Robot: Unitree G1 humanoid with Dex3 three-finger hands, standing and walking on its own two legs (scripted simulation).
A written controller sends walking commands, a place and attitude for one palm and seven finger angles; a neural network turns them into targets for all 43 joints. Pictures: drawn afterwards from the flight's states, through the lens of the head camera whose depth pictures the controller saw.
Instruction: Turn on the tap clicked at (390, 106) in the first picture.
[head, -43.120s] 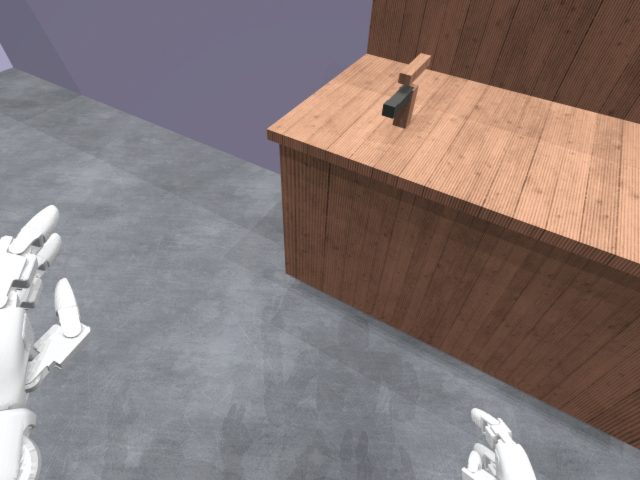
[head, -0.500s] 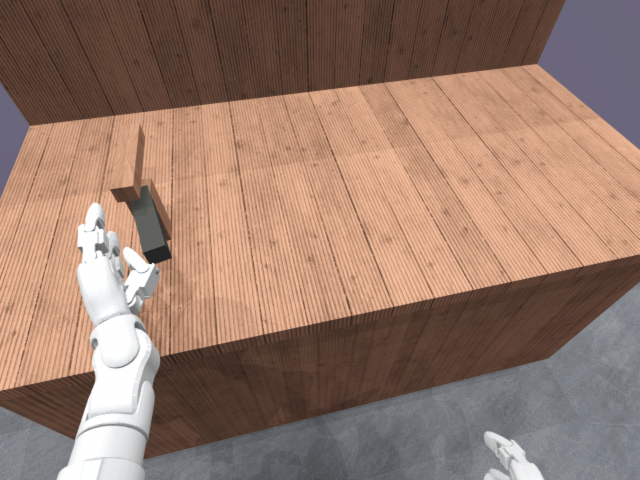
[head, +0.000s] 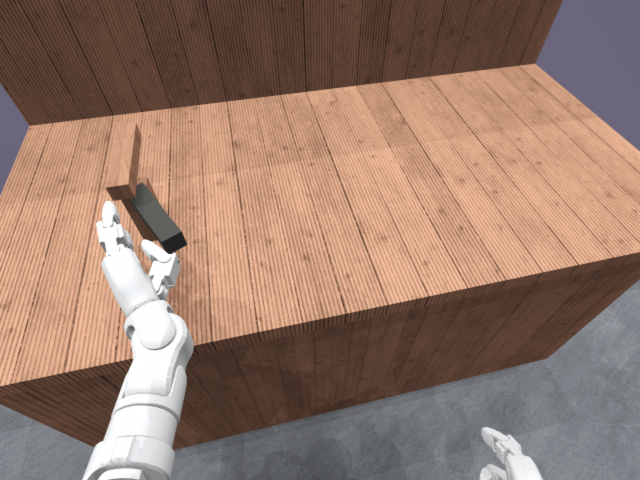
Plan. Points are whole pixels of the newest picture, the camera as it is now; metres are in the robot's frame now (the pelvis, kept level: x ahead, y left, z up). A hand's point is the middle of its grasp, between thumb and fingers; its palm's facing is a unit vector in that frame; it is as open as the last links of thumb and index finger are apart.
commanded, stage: push the lever round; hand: left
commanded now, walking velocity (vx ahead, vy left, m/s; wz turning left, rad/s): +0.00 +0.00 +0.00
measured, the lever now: (170, 238) +0.40 +0.22 +0.07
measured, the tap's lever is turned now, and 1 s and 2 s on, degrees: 27 49 82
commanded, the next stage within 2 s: lift the hand up off the lever in 1.80 s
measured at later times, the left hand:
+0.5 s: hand (200, 244) +0.40 +0.19 +0.07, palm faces +0.69 -0.72 -0.08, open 7.7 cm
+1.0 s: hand (209, 237) +0.41 +0.18 +0.07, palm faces +0.76 -0.65 -0.08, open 7.6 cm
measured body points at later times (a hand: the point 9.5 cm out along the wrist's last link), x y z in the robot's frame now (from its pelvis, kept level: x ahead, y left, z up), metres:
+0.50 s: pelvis +0.00 +0.00 +0.00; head +0.04 -0.01 +0.45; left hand +0.35 +0.22 +0.07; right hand +0.13 -0.25 -0.12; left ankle +0.00 +0.11 -0.71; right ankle +0.03 -0.08 -0.71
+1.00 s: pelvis +0.00 +0.00 -0.01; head +0.04 +0.00 +0.44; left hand +0.36 +0.21 +0.07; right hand +0.13 -0.24 -0.13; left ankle +0.00 +0.11 -0.71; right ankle +0.03 -0.08 -0.71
